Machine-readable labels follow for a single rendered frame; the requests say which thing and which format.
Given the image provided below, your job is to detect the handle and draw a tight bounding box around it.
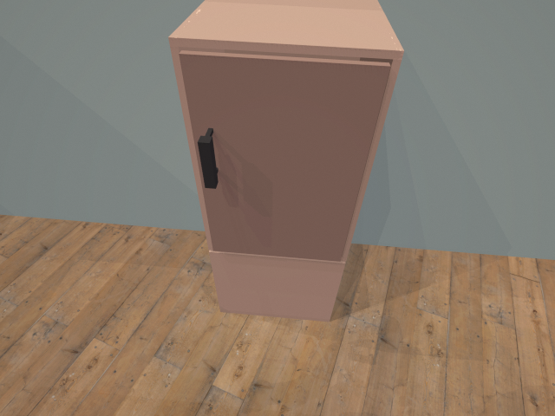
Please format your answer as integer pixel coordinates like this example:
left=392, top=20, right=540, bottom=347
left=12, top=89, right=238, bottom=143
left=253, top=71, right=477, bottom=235
left=198, top=128, right=219, bottom=189

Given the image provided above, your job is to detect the cupboard door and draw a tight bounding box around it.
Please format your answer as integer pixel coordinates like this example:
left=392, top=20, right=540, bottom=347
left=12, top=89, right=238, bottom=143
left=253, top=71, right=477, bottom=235
left=179, top=50, right=391, bottom=262

